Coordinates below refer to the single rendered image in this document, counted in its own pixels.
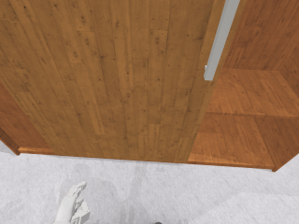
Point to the handle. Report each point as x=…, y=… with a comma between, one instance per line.
x=227, y=17

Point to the robot left hand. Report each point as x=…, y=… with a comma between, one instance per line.
x=69, y=205

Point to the wardrobe door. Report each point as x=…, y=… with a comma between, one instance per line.
x=113, y=79
x=16, y=124

